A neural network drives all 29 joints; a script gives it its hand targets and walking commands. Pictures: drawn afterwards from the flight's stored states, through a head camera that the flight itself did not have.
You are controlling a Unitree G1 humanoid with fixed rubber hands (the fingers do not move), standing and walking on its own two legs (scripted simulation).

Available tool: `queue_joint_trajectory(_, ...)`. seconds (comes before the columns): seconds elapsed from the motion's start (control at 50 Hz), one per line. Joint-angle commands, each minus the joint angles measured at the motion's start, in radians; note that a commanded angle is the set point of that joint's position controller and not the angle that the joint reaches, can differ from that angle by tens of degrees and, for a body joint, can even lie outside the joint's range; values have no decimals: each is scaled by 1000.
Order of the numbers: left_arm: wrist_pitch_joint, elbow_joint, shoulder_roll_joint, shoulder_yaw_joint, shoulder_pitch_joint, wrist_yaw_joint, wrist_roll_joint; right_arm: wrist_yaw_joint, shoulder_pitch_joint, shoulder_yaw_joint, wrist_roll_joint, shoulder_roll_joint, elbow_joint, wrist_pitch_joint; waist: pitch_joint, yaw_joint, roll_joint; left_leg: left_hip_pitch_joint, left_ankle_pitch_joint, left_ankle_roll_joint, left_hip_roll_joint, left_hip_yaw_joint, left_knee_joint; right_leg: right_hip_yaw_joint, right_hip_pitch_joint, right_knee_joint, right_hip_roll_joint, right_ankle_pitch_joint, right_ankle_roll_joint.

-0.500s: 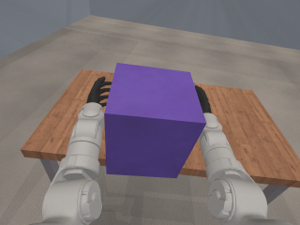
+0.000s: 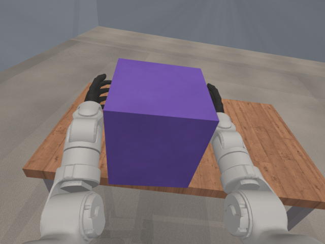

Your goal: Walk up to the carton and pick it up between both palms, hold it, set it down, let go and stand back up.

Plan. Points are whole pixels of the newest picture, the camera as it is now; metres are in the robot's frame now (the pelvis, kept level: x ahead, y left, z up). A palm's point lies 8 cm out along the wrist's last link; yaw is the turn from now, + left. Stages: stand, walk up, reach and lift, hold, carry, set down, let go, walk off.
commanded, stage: reach and lift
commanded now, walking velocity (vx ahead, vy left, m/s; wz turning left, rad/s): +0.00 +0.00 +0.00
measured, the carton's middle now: (154, 126) +0.38 +0.03 +0.15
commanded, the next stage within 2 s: hold in 1.00 s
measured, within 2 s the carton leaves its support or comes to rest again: neither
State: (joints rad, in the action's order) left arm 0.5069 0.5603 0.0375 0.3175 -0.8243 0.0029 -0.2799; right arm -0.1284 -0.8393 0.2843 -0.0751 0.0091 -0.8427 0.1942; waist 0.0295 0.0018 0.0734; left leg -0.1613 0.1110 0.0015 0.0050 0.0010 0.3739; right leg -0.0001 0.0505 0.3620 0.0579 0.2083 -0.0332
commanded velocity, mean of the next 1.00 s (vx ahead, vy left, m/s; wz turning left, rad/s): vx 0.00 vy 0.00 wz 0.00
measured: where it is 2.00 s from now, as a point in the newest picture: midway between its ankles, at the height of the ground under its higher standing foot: outside the picture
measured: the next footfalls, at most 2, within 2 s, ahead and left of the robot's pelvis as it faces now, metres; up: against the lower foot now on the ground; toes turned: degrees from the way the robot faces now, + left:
none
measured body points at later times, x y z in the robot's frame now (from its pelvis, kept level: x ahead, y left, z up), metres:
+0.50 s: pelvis +0.00 +0.00 +0.00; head -0.05 +0.04 +0.45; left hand +0.40 +0.18 +0.22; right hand +0.40 -0.13 +0.20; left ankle +0.07 +0.11 -0.74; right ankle +0.00 -0.09 -0.74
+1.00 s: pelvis -0.01 +0.00 +0.00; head -0.06 +0.04 +0.44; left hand +0.39 +0.18 +0.22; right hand +0.39 -0.13 +0.20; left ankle +0.07 +0.11 -0.74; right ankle +0.00 -0.09 -0.74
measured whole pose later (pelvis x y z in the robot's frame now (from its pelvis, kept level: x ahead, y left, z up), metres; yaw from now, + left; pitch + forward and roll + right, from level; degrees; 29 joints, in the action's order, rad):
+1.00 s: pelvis -0.01 +0.00 +0.00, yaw +0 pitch -8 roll -1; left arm 0.70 0.39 0.07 0.28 -0.80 0.05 -0.30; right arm -0.16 -0.83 0.21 0.03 0.01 -0.76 0.31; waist -0.01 0.03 0.07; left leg -0.12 0.11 0.00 0.00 0.00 0.37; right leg 0.00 0.01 0.36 0.06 0.21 -0.03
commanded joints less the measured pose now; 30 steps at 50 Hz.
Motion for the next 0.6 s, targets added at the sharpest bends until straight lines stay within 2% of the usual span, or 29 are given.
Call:
queue_joint_trajectory(0.0,10,-145,-578,-360,-590,154,124,54,-799,-328,147,481,255,-59,330,104,-92,257,-51,17,-27,22,-70,-40,8,-122,-46,-170,93)
queue_joint_trajectory(0.1,-2,-194,-617,-424,-632,127,174,54,-848,-372,166,513,325,-66,445,99,-111,296,-94,3,-22,9,-49,-41,26,-112,-40,-200,93)
queue_joint_trajectory(0.2,32,-143,-572,-363,-589,129,129,63,-798,-341,146,477,245,-38,356,89,-101,278,-22,20,-19,17,-75,-42,56,-129,-46,-97,91)
queue_joint_trajectory(0.26,47,-150,-555,-341,-582,139,114,66,-791,-338,148,466,241,-30,335,86,-94,269,-16,28,-23,25,-79,-43,42,-130,-48,-88,91)
queue_joint_trajectory(0.38,29,-273,-613,-445,-650,121,192,54,-872,-421,208,513,387,-49,497,91,-111,309,-132,6,-26,10,-36,-40,7,-99,-40,-246,100)
queue_joint_trajectory(0.44,40,-264,-604,-447,-616,117,187,44,-840,-433,213,506,385,-35,480,96,-108,314,-141,4,-28,5,-30,-37,9,-98,-43,-280,106)
queue_joint_trajectory(0.52,90,-169,-528,-340,-542,146,103,47,-759,-364,169,439,242,11,303,100,-89,276,-10,27,-26,20,-78,-39,40,-131,-54,-121,102)
queue_joint_trajectory(0.58,105,-179,-514,-315,-544,165,85,54,-764,-338,161,420,231,15,274,103,-84,266,12,34,-25,32,-91,-47,34,-136,-52,-71,95)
